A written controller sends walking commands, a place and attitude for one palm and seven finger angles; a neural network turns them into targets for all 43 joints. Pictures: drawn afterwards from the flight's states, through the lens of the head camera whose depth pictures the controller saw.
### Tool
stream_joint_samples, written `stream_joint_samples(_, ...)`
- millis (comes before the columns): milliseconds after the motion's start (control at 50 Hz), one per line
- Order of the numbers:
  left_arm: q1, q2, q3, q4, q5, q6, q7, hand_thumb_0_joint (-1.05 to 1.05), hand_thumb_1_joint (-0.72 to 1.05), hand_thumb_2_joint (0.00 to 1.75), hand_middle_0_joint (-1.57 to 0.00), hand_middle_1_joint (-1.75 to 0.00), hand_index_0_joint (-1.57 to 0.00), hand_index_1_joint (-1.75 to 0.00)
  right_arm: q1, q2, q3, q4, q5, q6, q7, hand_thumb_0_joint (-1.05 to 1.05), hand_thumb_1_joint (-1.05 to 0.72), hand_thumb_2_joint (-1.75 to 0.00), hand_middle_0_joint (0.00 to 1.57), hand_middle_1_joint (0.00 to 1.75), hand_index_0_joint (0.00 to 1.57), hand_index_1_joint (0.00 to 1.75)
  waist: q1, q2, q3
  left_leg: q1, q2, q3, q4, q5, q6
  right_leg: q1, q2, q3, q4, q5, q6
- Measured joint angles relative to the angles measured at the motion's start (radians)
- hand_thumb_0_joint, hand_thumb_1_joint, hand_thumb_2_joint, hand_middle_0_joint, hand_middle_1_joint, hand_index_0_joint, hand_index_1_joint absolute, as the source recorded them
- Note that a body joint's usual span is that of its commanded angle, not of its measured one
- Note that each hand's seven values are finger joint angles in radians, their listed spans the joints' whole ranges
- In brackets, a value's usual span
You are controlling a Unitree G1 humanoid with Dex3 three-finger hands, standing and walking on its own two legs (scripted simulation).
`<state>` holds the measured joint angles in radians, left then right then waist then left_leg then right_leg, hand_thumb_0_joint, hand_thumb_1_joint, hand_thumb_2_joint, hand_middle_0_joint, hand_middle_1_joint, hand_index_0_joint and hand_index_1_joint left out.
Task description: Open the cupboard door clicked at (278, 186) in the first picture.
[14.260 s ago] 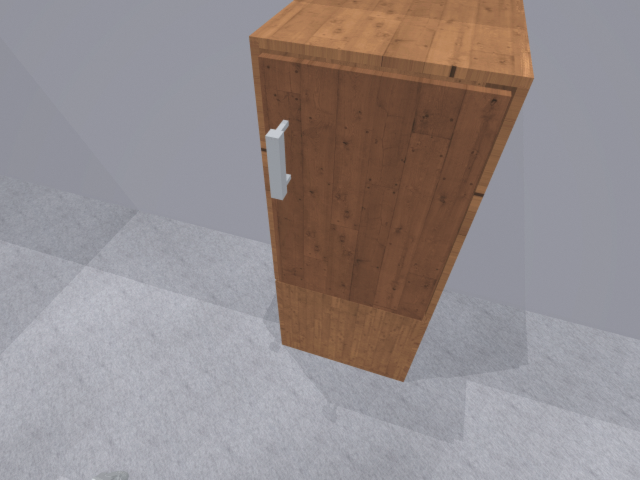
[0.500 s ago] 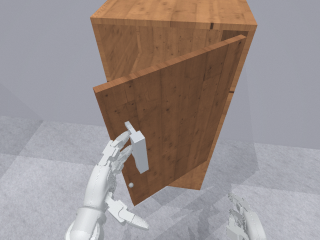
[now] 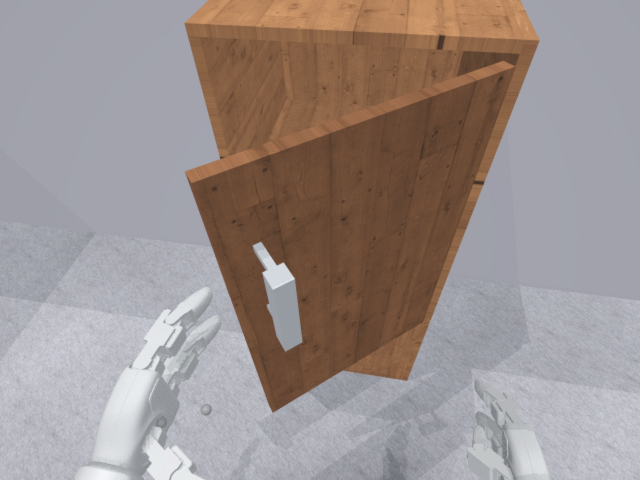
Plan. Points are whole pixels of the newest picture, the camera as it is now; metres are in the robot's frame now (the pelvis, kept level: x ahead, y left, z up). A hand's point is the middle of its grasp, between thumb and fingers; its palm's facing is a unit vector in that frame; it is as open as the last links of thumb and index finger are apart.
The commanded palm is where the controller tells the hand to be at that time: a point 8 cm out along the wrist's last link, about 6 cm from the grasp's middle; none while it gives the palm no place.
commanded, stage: slide the hand sideways off the handle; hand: left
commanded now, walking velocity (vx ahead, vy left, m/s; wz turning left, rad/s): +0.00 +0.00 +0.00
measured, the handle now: (276, 297) +0.30 +0.08 +0.10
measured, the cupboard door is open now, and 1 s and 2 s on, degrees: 41 41 41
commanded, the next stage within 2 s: draw the hand back to the body in 0.12 s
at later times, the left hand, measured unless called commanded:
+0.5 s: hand (160, 417) +0.16 +0.16 +0.12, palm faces -0.09 -0.99 -0.09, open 16.4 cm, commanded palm +0.13 +0.22 +0.13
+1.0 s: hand (75, 375) +0.18 +0.23 +0.16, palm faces +0.30 -0.89 -0.34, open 14.2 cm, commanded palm +0.13 +0.27 +0.18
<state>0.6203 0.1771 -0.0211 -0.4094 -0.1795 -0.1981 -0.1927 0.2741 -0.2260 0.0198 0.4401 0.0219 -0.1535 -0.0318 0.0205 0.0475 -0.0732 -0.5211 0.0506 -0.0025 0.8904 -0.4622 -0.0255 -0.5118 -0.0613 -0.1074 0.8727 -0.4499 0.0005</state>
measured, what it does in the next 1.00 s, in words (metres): stands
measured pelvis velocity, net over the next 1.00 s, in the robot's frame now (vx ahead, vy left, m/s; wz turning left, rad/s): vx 0.00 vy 0.01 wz -0.01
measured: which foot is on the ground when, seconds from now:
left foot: down 0.00-1.00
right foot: down 0.00-1.00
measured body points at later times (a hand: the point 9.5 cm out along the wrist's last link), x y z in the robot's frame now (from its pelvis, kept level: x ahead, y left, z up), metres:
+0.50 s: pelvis -0.01 +0.01 +0.00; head -0.02 +0.00 +0.45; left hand +0.16 +0.21 +0.13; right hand +0.18 -0.21 -0.05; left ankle +0.00 +0.13 -0.70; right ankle +0.00 -0.12 -0.70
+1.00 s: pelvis +0.00 +0.01 +0.04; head -0.01 +0.00 +0.49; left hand +0.16 +0.27 +0.18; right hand +0.19 -0.19 -0.03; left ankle +0.00 +0.13 -0.70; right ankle +0.00 -0.12 -0.70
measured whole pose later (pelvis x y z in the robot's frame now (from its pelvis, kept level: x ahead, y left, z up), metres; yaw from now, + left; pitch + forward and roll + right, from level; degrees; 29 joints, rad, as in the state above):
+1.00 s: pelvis +0.00 +0.01 +0.04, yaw +0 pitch -3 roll -1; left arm 0.57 0.29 0.15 -0.47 -0.04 -0.04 0.10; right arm 0.22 -0.21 0.06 0.58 0.00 -0.20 -0.10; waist 0.07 0.05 0.02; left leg -0.19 0.04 0.02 0.56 -0.32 -0.01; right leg -0.18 -0.05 -0.10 0.52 -0.28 0.02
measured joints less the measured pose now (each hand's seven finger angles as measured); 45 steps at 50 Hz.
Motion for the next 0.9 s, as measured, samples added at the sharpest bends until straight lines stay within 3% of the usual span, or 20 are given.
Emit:
stream_joint_samples(280,0.020,0.016,0.014,-0.028,-0.018,-0.005,-0.024,-0.01,-0.51,0.30,-0.15,-0.30,-0.15,-0.30,-0.015,0.004,0.005,-0.008,0.009,-0.012,-0.005,0.01,-0.90,-0.90,0.20,0.30,0.20,0.30,0.007,0.000,-0.003,-0.036,-0.001,-0.011,0.050,-0.010,0.006,-0.023,-0.002,-0.007,0.031,-0.002,0.004)
stream_joint_samples(500,-0.017,0.058,0.097,-0.048,-0.055,0.072,-0.038,-0.01,-0.50,0.30,-0.15,-0.30,-0.15,-0.30,-0.007,0.010,0.023,0.024,0.021,-0.024,-0.021,0.02,-0.90,-0.90,0.20,0.30,0.20,0.30,0.003,0.010,-0.005,0.029,0.001,-0.005,0.002,0.011,0.011,0.044,0.004,-0.004,-0.028,0.028,0.009)
stream_joint_samples(740,-0.066,0.094,0.188,-0.029,-0.103,0.143,-0.088,-0.01,-0.47,0.31,-0.15,-0.30,-0.15,-0.30,-0.009,-0.012,0.037,0.070,0.031,-0.091,-0.038,0.02,-0.90,-0.90,0.20,0.30,0.20,0.30,0.016,0.012,0.012,0.129,0.001,-0.006,-0.091,0.051,0.013,0.152,0.011,-0.009,-0.135,0.075,0.012)
stream_joint_samples(820,-0.053,0.119,0.171,-0.074,0.034,0.166,0.106,-0.01,-0.40,0.34,-0.16,-0.30,-0.15,-0.30,-0.023,0.000,0.037,0.083,0.007,-0.080,-0.066,0.02,-0.90,-0.90,0.20,0.30,0.20,0.30,0.027,0.004,0.037,0.197,0.003,0.007,-0.158,0.077,0.011,0.213,0.016,0.001,-0.200,0.103,0.013)
stream_joint_samples(900,-0.040,0.109,0.164,-0.084,0.106,0.170,0.237,-0.01,-0.29,0.39,-0.16,-0.30,-0.16,-0.30,-0.036,0.009,0.038,0.104,-0.009,-0.061,-0.075,0.01,-0.90,-0.90,0.20,0.30,0.20,0.30,0.034,0.000,0.066,0.261,-0.002,0.014,-0.238,0.111,0.014,0.274,0.016,0.004,-0.277,0.137,0.015)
